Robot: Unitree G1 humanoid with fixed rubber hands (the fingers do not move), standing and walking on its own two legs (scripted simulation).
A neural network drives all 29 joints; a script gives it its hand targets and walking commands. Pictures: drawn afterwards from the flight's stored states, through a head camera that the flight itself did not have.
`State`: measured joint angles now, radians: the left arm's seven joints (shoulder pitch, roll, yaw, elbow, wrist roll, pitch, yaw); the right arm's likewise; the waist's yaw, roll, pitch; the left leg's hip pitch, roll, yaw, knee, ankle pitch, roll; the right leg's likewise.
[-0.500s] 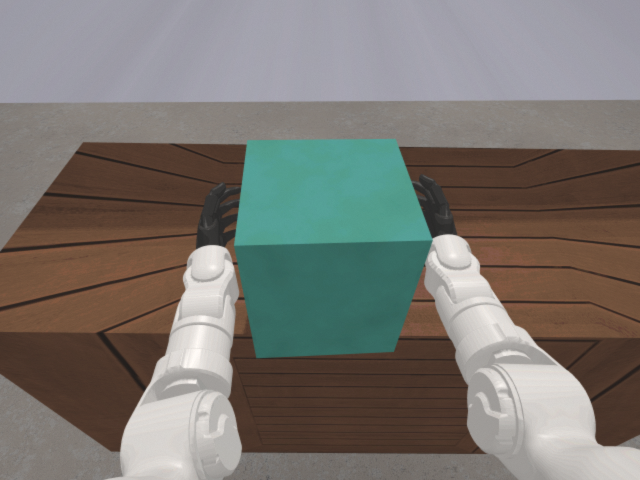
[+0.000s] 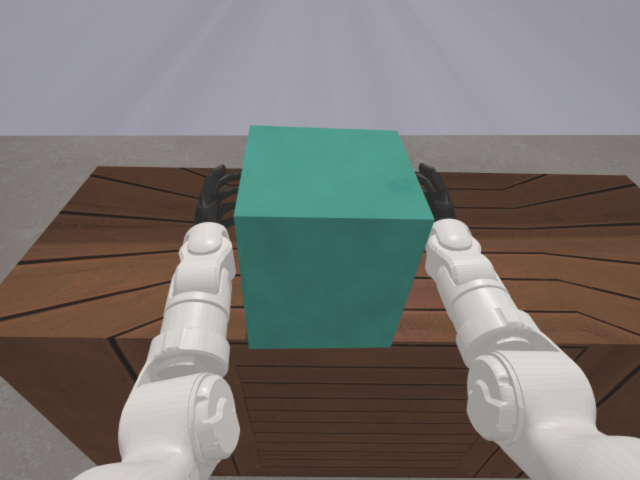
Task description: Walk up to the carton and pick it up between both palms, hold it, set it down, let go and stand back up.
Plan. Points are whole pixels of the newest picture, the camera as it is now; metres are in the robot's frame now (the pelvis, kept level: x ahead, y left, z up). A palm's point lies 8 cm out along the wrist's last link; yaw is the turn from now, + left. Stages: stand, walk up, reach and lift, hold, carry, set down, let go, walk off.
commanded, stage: reach and lift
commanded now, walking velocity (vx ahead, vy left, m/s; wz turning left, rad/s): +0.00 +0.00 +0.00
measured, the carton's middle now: (322, 240) +0.42 +0.04 +0.10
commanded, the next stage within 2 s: hold in 2.00 s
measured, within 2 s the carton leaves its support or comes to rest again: neither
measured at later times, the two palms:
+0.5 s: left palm (211, 205) +0.38 +0.18 +0.19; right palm (452, 209) +0.39 -0.12 +0.19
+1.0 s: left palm (205, 183) +0.38 +0.18 +0.22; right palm (462, 192) +0.38 -0.12 +0.22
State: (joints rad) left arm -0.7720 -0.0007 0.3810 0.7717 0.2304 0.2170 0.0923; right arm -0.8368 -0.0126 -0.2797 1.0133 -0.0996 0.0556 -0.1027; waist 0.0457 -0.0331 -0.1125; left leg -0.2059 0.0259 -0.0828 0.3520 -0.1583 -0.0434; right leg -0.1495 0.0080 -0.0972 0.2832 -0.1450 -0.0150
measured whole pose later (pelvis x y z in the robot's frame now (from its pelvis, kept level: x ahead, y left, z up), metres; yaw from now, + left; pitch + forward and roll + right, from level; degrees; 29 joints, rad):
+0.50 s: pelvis -0.01 +0.00 +0.00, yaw +0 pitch -2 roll -1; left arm -0.82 0.03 0.38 0.70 0.23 0.37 0.06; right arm -0.88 0.00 -0.26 0.97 -0.02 0.18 -0.14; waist -0.01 -0.04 -0.11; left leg -0.16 0.02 -0.08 0.35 -0.16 -0.04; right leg -0.10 0.01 -0.10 0.27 -0.14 -0.01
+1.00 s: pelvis -0.01 +0.00 +0.00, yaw +0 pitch -4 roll -1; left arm -0.87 0.06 0.38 0.63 0.23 0.50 0.03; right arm -0.93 0.00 -0.23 0.90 0.04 0.29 -0.18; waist -0.04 -0.05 -0.11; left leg -0.14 0.02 -0.08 0.35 -0.15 -0.04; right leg -0.07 0.01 -0.10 0.27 -0.13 -0.01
